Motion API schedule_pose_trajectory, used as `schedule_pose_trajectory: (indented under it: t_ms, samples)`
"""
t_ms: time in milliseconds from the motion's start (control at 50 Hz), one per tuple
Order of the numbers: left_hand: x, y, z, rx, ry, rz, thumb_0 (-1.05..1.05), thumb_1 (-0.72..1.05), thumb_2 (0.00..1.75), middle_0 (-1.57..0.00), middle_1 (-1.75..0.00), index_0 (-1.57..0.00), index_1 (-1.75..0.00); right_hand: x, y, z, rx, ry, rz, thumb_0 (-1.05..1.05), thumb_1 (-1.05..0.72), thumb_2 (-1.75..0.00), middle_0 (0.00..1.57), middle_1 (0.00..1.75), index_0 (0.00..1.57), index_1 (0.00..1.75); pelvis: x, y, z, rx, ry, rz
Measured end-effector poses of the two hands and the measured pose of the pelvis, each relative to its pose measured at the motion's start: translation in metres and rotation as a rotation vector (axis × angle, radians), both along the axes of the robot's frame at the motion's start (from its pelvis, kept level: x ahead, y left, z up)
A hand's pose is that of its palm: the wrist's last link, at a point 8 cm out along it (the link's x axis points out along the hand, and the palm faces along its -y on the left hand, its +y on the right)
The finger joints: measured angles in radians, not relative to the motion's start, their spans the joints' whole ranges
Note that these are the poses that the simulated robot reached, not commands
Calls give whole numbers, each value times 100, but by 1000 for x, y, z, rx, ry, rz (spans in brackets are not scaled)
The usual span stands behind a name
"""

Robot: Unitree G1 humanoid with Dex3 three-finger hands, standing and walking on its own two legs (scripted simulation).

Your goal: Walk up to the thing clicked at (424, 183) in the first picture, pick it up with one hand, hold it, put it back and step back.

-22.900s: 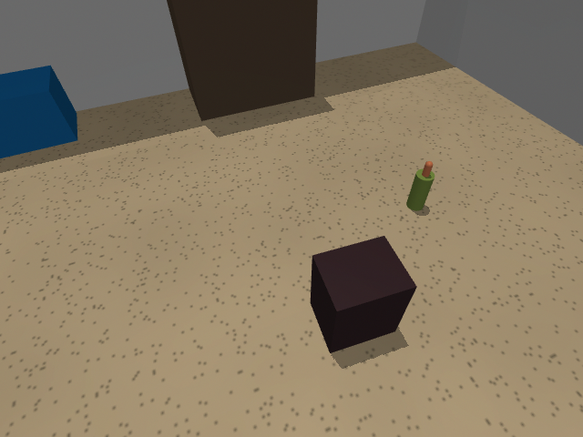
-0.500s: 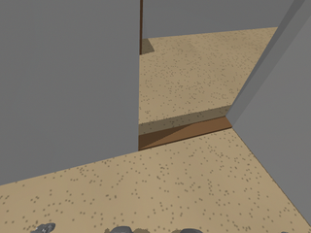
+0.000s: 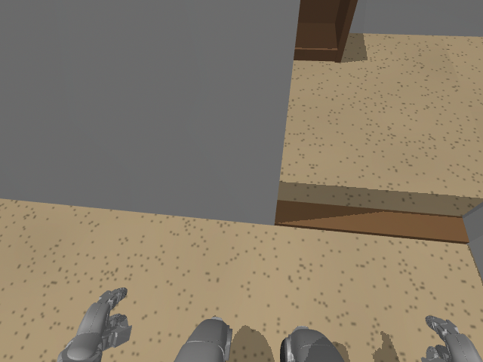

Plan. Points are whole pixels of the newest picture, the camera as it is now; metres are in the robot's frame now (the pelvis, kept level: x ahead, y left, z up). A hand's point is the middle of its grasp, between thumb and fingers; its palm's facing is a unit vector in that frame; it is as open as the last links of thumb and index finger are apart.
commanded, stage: walk up
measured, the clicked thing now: out of the picture -0.36 +1.32 -0.62
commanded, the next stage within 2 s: none
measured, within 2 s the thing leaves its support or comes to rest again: neither
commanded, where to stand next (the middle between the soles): +0.02 +0.04 m, yaw +96 degrees
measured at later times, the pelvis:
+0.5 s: pelvis -0.04 -0.03 +0.00, yaw +29 degrees
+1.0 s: pelvis -0.03 -0.04 +0.01, yaw +56 degrees
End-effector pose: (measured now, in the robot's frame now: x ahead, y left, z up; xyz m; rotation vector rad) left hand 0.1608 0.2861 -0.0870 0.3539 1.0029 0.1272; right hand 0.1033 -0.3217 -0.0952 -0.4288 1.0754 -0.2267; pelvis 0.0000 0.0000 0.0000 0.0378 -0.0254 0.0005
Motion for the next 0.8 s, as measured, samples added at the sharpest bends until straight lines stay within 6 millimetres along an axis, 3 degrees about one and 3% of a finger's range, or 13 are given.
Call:
schedule_pose_trajectory:
  t_ms: [160, 320, 400, 460, 620, 720, 800]
  samples:
    - [-55, -11, 8, -2, -69, 160, 1, 90, 90, -21, -30, -21, -30, 49, 6, 3, 75, 20, 219, 0, -90, -90, 20, 30, 21, 30, -4, -32, 4, -13, -14, 163]
    - [-156, 15, -8, 31, -34, 360, 1, 90, 90, -21, -30, -21, -30, 76, 25, 11, 53, 27, 390, 0, -90, -90, 20, 30, 21, 30, -20, -37, -6, -40, -28, 326]
    - [-207, 29, -22, 31, 2, 461, 1, 90, 90, -21, -30, -20, -30, 79, 39, 16, 24, 10, 448, 0, -90, -90, 20, 30, 21, 30, -29, -31, -13, -22, -29, 382]
    - [-241, 27, -21, 22, 42, 537, 1, 90, 90, -20, -30, -20, -30, 79, 46, 21, 8, 25, 492, 0, -90, -90, 20, 30, 21, 30, -34, -30, -7, -39, -32, 462]
    - [-312, 0, -1, 50, 63, 706, 1, 90, 90, -20, -30, -20, -30, 110, 74, 20, 23, 26, 661, 1, -90, -90, 20, 30, 21, 30, -39, -39, 2, -43, -16, 621]
    - [-346, -33, 10, 92, 57, 799, 1, 90, 90, -20, -30, -20, -30, 141, 99, 12, 69, 1, 771, 1, -90, -90, 20, 30, 21, 30, -39, -55, 2, -52, -12, 701]
    - [-374, -61, 21, 92, 66, 895, 1, 90, 90, -21, -30, -20, -30, 158, 122, 18, 85, 19, 868, 1, -90, -90, 20, 30, 21, 30, -35, -59, 12, -27, -12, 794]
